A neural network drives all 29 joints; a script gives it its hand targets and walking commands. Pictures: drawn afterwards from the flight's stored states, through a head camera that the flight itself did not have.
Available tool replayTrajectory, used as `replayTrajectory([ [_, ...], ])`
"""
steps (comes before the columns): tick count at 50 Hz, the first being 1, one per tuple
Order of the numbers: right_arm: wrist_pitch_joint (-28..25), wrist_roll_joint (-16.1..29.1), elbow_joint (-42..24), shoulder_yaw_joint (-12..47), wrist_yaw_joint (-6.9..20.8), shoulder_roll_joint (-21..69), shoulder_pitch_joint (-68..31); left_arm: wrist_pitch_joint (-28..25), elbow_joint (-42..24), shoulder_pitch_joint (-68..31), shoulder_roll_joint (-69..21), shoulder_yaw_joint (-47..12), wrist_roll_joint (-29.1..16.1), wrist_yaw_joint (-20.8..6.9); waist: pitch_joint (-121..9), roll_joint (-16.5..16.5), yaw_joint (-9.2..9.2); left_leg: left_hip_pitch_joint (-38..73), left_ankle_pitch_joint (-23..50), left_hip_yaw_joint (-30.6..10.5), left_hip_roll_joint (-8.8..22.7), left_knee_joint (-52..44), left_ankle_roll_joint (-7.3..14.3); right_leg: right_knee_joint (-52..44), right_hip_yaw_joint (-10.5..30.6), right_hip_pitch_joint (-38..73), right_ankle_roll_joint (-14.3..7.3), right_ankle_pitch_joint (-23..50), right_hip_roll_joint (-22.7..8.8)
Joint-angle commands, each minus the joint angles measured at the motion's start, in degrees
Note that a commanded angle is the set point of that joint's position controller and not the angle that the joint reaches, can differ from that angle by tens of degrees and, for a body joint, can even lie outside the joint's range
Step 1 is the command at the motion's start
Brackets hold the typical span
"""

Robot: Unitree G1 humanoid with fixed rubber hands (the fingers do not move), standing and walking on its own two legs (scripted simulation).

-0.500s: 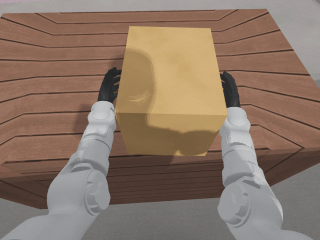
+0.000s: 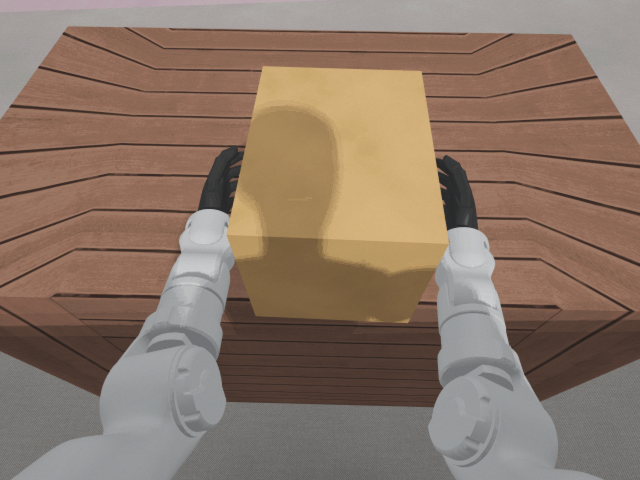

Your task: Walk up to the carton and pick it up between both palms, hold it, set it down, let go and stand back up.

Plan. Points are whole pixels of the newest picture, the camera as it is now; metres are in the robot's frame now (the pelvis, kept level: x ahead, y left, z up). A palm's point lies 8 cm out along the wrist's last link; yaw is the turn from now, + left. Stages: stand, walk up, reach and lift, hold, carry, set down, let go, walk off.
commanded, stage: reach and lift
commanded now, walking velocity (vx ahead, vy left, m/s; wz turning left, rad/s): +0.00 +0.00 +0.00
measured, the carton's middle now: (336, 196) +0.47 -0.04 +0.05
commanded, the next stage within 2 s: none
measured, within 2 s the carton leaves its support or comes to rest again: leaves its support in 0.48 s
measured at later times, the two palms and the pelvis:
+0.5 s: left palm (217, 204) +0.44 +0.11 +0.08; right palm (461, 224) +0.40 -0.19 +0.07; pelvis +0.00 +0.00 +0.00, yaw +1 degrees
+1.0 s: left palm (223, 200) +0.43 +0.10 +0.10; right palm (484, 214) +0.39 -0.20 +0.10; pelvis -0.01 +0.00 +0.00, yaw -2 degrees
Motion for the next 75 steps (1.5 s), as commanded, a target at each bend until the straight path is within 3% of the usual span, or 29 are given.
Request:
replayTrajectory([
  [1,-3.5,-1.5,-1.5,15.2,4.4,22.3,-33.0,-3.7,-5.5,-36.0,-27.6,-15.2,0.1,-7.2,-35.5,1.9,-2.34,6.5,24.0,1.3,0.9,3.1,-4.6,10.0,-1.1,30.4,0.7,28.0,0.7],
  [14,-3.9,-0.7,-2.1,16.8,4.1,22.8,-34.6,-4.1,-4.2,-36.4,-27.3,-15.1,-1.1,-7.6,-34.7,-0.3,-2.89,1.6,20.7,1.2,0.7,2.2,-3.3,12.1,-0.7,34.5,1.3,30.4,0.5],
  [24,-11.3,-1.2,0.4,20.5,3.1,25.1,-36.6,-8.4,-5.9,-40.8,-31.2,-18.4,-0.1,-5.7,-41.8,-0.1,-2.06,-0.1,29.3,1.8,0.9,2.6,-3.2,12.8,0.7,39.4,0.7,39.1,-0.3],
  [34,-17.0,-1.4,3.1,19.9,2.9,19.8,-39.6,-9.8,-1.2,-37.4,-29.2,-16.2,2.4,-5.5,-37.7,-2.4,0.05,6.7,27.6,1.0,2.1,1.3,-3.9,10.1,-0.7,32.6,1.4,32.1,0.8],
  [36,-16.5,-0.4,3.6,20.5,2.9,19.1,-39.3,-9.4,-0.8,-36.8,-28.9,-16.3,2.3,-5.4,-36.2,-2.2,0.25,8.5,27.0,1.0,2.1,1.4,-4.3,9.5,-0.9,31.3,1.3,30.2,1.0],
  [37,-15.4,4.0,0.4,22.2,2.8,20.4,-36.8,-9.3,-4.0,-30.1,-31.3,-22.2,-4.4,-5.1,-38.4,-0.4,-0.04,8.6,30.3,5.5,-1.5,-4.4,-3.6,3.9,0.4,24.2,0.7,29.4,1.8],
  [39,-14.1,8.2,-2.5,26.8,3.1,22.5,-39.1,-9.5,-8.4,-33.9,-34.1,-29.6,-9.6,-4.9,-43.8,-1.4,-0.74,9.9,33.9,5.0,-1.0,-4.5,-3.4,3.2,0.5,22.0,0.1,29.5,2.1],
  [41,-12.6,9.4,-2.6,28.8,3.8,23.0,-41.4,-9.7,-10.0,-38.1,-34.4,-33.2,-11.7,-5.0,-45.6,-0.4,-1.13,8.8,35.0,4.7,-0.2,-4.5,-3.6,2.6,1.2,23.5,-0.4,28.2,1.3],
  [47,-2.9,10.9,-2.6,28.0,3.2,17.5,-34.6,-5.6,-7.8,-31.8,-28.8,-31.0,-11.5,-6.1,-32.0,-0.9,-1.36,9.1,22.7,5.9,-0.4,-5.3,-3.6,-2.5,1.6,25.8,-0.8,15.9,1.3],
  [50,-0.6,11.4,-4.9,27.7,3.5,18.3,-32.8,-5.0,-7.9,-31.2,-28.1,-29.0,-11.1,-6.9,-30.3,-1.8,-0.13,5.4,18.4,6.1,-0.7,-7.3,-2.6,-2.0,2.0,28.4,-0.5,14.2,1.0],
  [53,-1.6,12.0,-7.4,30.3,4.1,22.2,-35.4,-7.1,-11.6,-36.6,-29.8,-29.4,-11.8,-6.9,-38.7,-2.7,0.89,2.7,23.0,6.1,-0.7,-8.5,-1.8,0.6,2.6,33.6,-0.5,20.9,0.6],
  [57,-4.9,14.5,-12.3,36.8,3.9,26.6,-41.4,-10.1,-18.0,-44.2,-32.6,-33.5,-12.8,-4.9,-53.4,-2.6,1.90,3.4,33.5,6.3,-0.5,-8.1,-1.2,4.7,3.6,40.1,-0.6,34.5,-0.1],
  [59,-5.6,15.5,-14.3,39.7,3.5,27.6,-42.8,-10.4,-19.8,-45.0,-34.3,-35.2,-13.5,-4.0,-57.5,-3.5,2.15,4.9,35.1,5.8,-0.6,-7.1,-1.0,6.2,3.7,40.9,-0.4,37.4,0.2],
  [63,-3.2,17.2,-13.7,43.7,2.2,26.5,-38.9,-7.4,-17.1,-38.5,-33.2,-34.8,-12.7,-3.6,-50.4,-5.2,2.94,5.1,32.0,6.0,-1.0,-7.0,-0.1,6.3,3.8,42.5,0.5,37.7,0.6],
  [70,3.4,20.9,-9.3,42.6,-0.3,20.8,-28.0,-0.4,-13.4,-27.5,-27.9,-27.4,-11.1,-6.6,-25.2,-7.4,2.83,4.4,22.1,6.5,-1.7,-9.6,0.2,2.4,4.5,43.0,1.1,28.2,1.5],
  [72,4.4,22.1,-9.2,41.7,-0.5,21.5,-27.6,1.3,-15.1,-26.5,-28.7,-26.5,-10.3,-7.8,-20.3,-5.2,3.36,4.6,21.1,6.4,-1.7,-10.1,-0.3,1.3,5.4,42.9,0.5,25.7,1.3],
  [75,5.4,22.0,-11.4,40.6,-0.2,22.2,-26.5,3.1,-21.3,-27.3,-30.6,-28.3,-10.4,-8.9,-21.0,-3.3,2.41,7.2,23.0,6.1,-1.2,-10.4,-1.1,-0.2,5.3,39.7,-0.3,23.9,1.2],
])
